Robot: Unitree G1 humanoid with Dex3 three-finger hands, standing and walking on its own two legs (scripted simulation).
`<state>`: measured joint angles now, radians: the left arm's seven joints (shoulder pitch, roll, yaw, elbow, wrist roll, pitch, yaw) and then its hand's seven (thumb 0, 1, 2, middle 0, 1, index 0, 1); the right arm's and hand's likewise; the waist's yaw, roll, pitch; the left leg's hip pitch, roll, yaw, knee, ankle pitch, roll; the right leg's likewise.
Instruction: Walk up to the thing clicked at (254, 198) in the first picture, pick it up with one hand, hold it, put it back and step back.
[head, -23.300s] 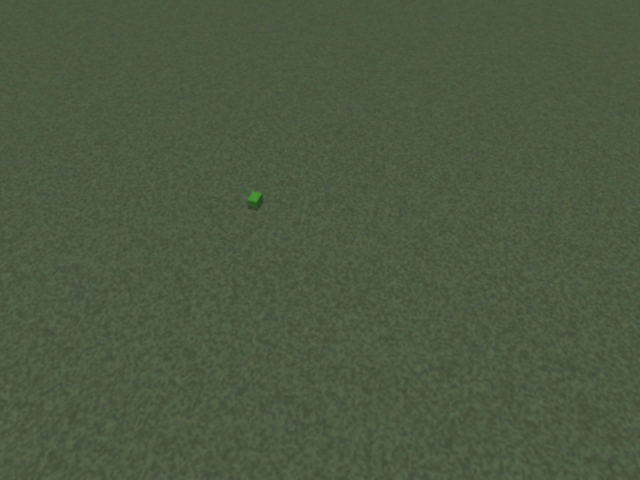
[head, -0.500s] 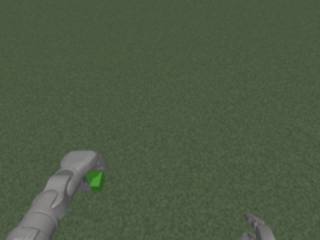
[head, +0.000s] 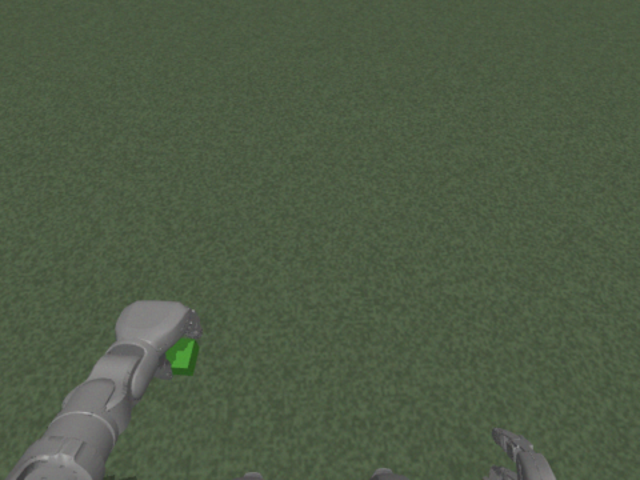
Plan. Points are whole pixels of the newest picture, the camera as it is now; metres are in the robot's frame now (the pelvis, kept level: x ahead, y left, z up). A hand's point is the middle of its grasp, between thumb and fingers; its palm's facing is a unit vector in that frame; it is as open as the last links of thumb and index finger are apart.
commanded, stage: crouch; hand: left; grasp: from above
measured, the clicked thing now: (173, 356) +0.31 +0.23 -0.14
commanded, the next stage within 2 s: lower in 1.56 s
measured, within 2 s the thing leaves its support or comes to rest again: neither
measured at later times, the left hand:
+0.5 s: hand (195, 364) +0.36 +0.25 -0.33, palm faces -0.45 +0.05 -0.89, open 7.2 cm
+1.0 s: hand (205, 370) +0.40 +0.27 -0.49, palm faces -0.45 +0.02 -0.89, open 7.2 cm
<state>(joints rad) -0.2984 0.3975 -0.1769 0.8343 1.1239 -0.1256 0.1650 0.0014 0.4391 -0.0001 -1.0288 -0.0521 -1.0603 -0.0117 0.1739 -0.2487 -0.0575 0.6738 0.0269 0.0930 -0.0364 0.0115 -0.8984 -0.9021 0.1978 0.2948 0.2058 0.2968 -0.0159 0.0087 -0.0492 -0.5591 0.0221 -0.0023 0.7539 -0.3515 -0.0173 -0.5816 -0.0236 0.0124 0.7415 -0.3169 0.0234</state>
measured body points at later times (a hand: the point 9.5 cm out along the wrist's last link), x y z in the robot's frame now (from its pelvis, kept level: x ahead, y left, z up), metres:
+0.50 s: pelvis -0.06 +0.02 -0.20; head +0.12 +0.03 +0.21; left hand +0.38 +0.24 -0.28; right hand -0.01 -0.26 -0.33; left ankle +0.01 +0.13 -0.71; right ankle +0.03 -0.13 -0.71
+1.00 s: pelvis -0.07 +0.01 -0.33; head +0.17 +0.05 +0.05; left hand +0.41 +0.26 -0.44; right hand -0.01 -0.28 -0.44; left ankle +0.01 +0.13 -0.71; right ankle +0.03 -0.13 -0.71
